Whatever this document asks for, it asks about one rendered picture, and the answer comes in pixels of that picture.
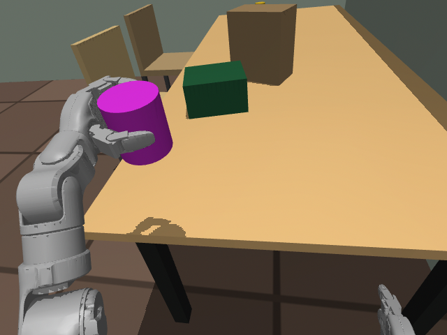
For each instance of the left robot arm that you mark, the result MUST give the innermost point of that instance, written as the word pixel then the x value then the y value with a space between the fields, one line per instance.
pixel 51 214

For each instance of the table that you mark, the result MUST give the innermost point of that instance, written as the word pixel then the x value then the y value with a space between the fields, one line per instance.
pixel 347 156

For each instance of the right robot hand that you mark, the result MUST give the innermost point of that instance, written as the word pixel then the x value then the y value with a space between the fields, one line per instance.
pixel 391 320

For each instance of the left robot hand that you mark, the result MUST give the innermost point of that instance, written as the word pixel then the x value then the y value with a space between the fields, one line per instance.
pixel 81 114

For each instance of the chair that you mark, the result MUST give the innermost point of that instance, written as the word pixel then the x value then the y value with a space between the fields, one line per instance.
pixel 144 34
pixel 104 54

